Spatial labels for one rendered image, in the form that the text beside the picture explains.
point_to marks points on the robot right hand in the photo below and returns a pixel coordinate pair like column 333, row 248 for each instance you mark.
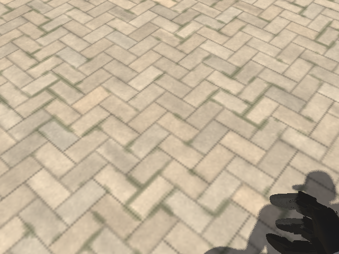
column 322, row 230

